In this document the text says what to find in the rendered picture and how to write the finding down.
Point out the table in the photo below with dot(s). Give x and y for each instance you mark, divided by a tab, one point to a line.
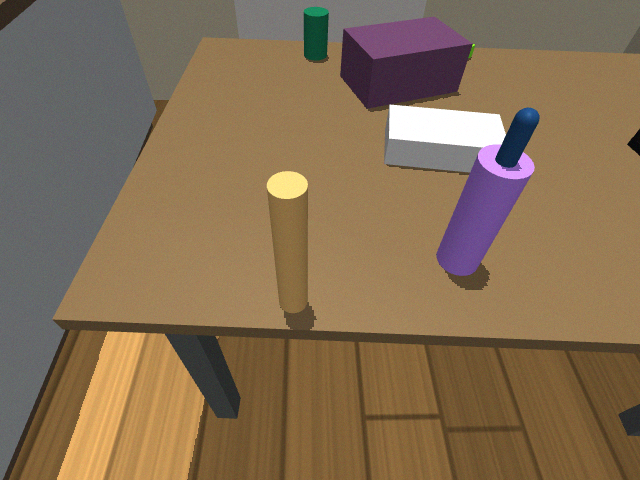
187	251

